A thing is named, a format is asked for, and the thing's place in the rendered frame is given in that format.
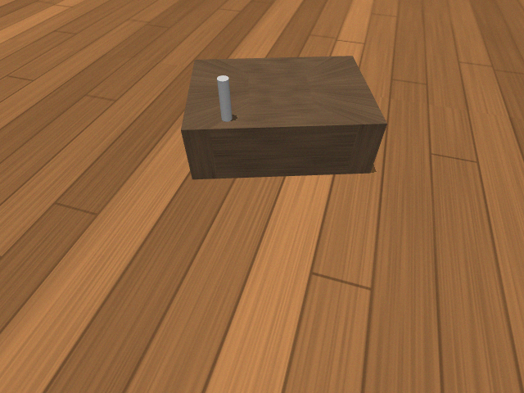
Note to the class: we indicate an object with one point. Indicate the can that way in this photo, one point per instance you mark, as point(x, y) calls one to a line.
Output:
point(224, 98)

